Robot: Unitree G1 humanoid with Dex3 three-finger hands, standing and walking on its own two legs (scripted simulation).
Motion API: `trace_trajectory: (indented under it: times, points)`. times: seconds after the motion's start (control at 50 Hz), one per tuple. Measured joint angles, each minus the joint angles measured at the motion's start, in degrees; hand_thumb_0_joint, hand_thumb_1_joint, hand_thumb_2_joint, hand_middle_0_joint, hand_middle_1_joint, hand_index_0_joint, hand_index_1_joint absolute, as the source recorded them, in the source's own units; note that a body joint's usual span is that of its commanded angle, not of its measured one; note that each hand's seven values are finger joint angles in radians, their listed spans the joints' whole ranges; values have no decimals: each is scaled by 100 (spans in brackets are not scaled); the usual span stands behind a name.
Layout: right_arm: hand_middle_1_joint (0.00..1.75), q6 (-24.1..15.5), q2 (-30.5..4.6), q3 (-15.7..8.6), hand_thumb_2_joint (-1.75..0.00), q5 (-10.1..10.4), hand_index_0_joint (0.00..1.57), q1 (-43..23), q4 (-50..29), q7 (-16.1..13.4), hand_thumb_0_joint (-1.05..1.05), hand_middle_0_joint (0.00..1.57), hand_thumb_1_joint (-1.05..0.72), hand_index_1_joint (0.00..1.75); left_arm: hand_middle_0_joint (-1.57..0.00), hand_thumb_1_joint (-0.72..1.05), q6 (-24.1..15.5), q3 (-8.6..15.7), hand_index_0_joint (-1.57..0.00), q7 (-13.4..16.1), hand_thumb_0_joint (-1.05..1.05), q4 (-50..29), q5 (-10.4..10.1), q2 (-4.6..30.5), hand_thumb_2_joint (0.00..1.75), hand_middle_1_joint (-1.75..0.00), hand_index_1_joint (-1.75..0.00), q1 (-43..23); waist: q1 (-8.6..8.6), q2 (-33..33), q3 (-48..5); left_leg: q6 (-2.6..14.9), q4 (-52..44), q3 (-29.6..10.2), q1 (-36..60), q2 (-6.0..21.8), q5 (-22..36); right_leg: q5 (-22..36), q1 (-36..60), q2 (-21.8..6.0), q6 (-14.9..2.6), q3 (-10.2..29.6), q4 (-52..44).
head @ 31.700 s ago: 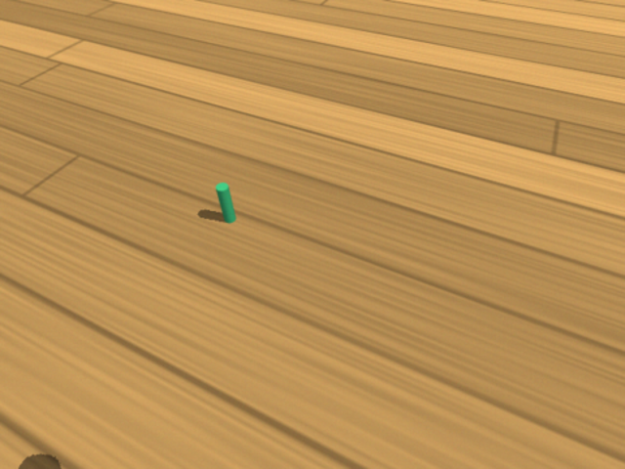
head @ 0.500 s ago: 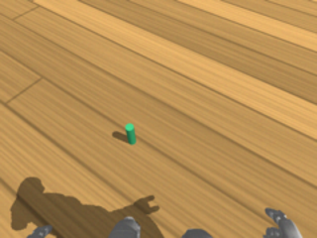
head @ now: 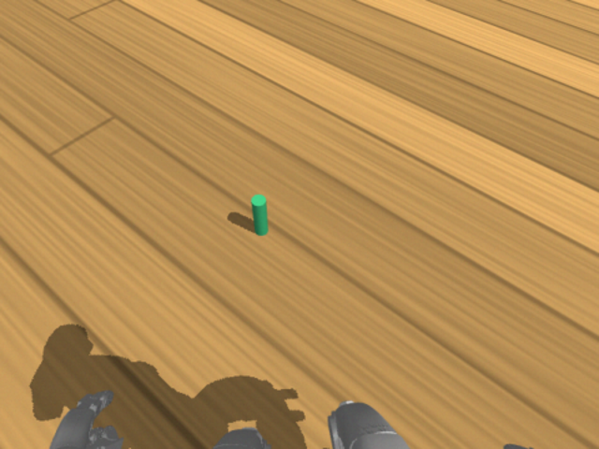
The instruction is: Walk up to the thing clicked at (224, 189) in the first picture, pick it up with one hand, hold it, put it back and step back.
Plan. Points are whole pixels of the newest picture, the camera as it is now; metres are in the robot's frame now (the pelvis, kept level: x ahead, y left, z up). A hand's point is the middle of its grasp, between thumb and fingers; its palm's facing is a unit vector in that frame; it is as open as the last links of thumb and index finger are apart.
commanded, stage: step back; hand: left
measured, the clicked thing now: (260, 216) +0.90 +0.15 -0.66
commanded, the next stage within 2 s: stand in 1.36 s
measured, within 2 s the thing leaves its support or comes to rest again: neither
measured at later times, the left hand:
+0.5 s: hand out of the picture -0.08 +0.26 -0.14, palm faces +0.01 -0.90 -0.44, open 7.4 cm
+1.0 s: hand out of the picture -0.06 +0.25 -0.14, palm faces +0.05 -0.93 -0.38, open 7.4 cm
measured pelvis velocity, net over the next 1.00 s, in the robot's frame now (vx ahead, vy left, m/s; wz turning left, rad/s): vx -0.12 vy -0.02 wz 0.05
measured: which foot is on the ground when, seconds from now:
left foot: down 0.00-0.22, up 0.24-0.46, down 0.48-0.74, up 0.76-0.96, down 0.98-1.00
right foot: up 0.00-0.18, down 0.20-1.00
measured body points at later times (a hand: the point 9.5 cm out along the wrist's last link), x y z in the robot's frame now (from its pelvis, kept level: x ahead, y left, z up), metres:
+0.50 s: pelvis -0.14 -0.03 -0.01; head -0.12 -0.04 +0.44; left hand -0.08 +0.31 -0.11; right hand -0.08 -0.35 -0.13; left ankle -0.13 +0.10 -0.73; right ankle -0.13 -0.16 -0.72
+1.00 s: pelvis -0.12 -0.02 +0.00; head -0.10 -0.02 +0.45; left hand -0.07 +0.30 -0.12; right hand -0.02 -0.34 -0.12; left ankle -0.08 +0.10 -0.73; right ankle -0.12 -0.15 -0.72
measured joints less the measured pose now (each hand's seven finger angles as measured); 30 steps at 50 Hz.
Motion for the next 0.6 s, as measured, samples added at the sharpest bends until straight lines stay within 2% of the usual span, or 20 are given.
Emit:
trace_trajectory:
  times: [0.04,0.08,0.12,0.18,0.2,0.22,0.26,0.28,0.32,0.36,0.4,0.46,0.48,0.5,0.52,0.56,0.6]
  points:
    - [30,8,-14,-10,-90,-12,21,-88,-65,-22,1,20,-90,30,-20,91,-29,12,-20,-19,1,30,7,1,90,-30,-30,93,35,22,-58,-7,-97,25,-108,114,169,9,108,38,63,9,254]
    - [30,13,-49,-38,-90,-26,21,-206,-177,-37,0,20,-90,30,-20,91,-47,19,-20,-40,1,64,27,0,90,-30,-30,193,68,57,-73,-22,-132,63,-239,222,313,-31,375,-59,148,-65,-18]
    - [30,5,-102,-60,-90,-41,21,-329,-305,-36,0,20,-90,30,-20,91,-64,9,-20,-68,1,128,41,9,90,-30,-30,272,98,98,-73,-57,-110,103,-409,324,438,-22,714,-214,178,-185,-665]
    - [30,39,-224,-79,-90,-28,21,-495,-427,0,0,20,-90,30,-20,91,-158,-8,-20,-116,1,290,55,18,90,-30,-30,406,158,178,-128,-172,50,163,-729,471,565,360,1381,-441,86,-417,-2268]
    - [30,68,-276,-85,-90,-17,21,-537,-441,14,0,20,-90,30,-20,91,-215,0,-20,-124,1,361,73,13,90,-30,-30,468,179,228,-173,-203,186,161,-875,531,562,516,1576,-446,69,-470,-2777]
    - [30,100,-348,-117,-90,-4,21,-590,-417,15,0,20,-90,30,-20,91,-256,15,-20,-122,1,461,114,-65,90,-30,-30,496,149,407,-143,-164,391,-12,-999,579,355,582,1578,-332,84,-554,-2816]
    - [30,181,-358,-190,-90,19,21,-524,-311,-35,0,20,-90,30,-20,91,-252,-18,-20,-151,1,566,177,-137,90,-30,-30,638,174,424,-246,-169,1013,-397,-1214,206,-614,608,1401,-377,44,-569,-2612]
    - [30,210,-361,-203,-90,36,20,-454,-249,-39,0,20,-90,30,-21,91,-251,-36,-20,-147,1,603,187,-158,90,-30,-30,715,225,373,-309,-187,1463,-508,-1296,-8,-815,643,1345,-448,14,-524,-2588]
    - [30,201,-410,-219,-90,77,20,-298,-135,-29,0,20,-90,30,-21,90,-270,-59,-20,-118,1,683,205,-211,90,-30,-30,811,242,363,-384,-195,2194,-637,-1361,-300,-832,778,1314,-562,21,-526,-2681]
    - [30,158,-443,-228,-90,89,20,-119,-22,-3,0,20,-90,30,-21,90,-312,-44,-20,-107,1,721,225,-221,90,-30,-30,851,238,372,-434,-230,2468,-579,-1230,-367,-812,885,1281,-640,30,-569,-2761]
    - [30,133,-446,-231,-90,65,20,72,111,45,0,20,-90,30,-21,90,-374,-21,-20,-111,1,721,248,-187,90,-31,-30,863,231,387,-489,-259,2130,-437,-889,-270,-874,932,1242,-689,29,-651,-2788]
    - [30,108,-397,-231,-90,12,20,298,370,128,0,20,-90,30,-21,90,-442,6,-20,-125,1,690,251,-81,90,-31,-30,828,202,382,-565,-241,901,-190,-171,-57,-1145,916,1173,-769,47,-829,-2713]
    - [30,80,-369,-233,-90,5,20,349,455,145,0,20,-90,30,-21,90,-441,2,-20,-131,1,682,236,-36,90,-31,-30,806,188,359,-583,-207,350,-117,108,-25,-1042,889,1136,-813,78,-877,-2641]
    - [30,47,-290,-244,-90,-8,20,341,554,145,0,20,-90,30,-21,90,-426,1,-20,-127,1,691,222,28,90,-31,-30,762,191,224,-527,-179,12,-55,264,-115,-512,850,1115,-927,111,-844,-2532]
    - [30,10,-203,-244,-90,-26,20,327,621,146,1,20,-90,30,-21,90,-405,1,-20,-117,1,715,199,77,90,-31,-30,743,226,77,-475,-154,-118,34,358,-210,-262,798,1104,-1007,86,-733,-2443]
    - [30,-66,-118,-213,-90,-44,20,370,647,184,1,20,-90,30,-21,90,-363,-12,-20,-115,1,851,138,79,90,-30,-30,749,174,67,-566,-49,-143,42,345,-198,-224,312,1000,-879,22,-627,-2179]
    - [30,-151,-30,-170,-90,-51,20,392,635,196,1,20,-90,30,-21,90,-351,-15,-20,-143,1,958,93,104,90,-30,-30,735,103,68,-612,4,-269,11,397,-143,-171,195,899,-743,-19,-588,-1871]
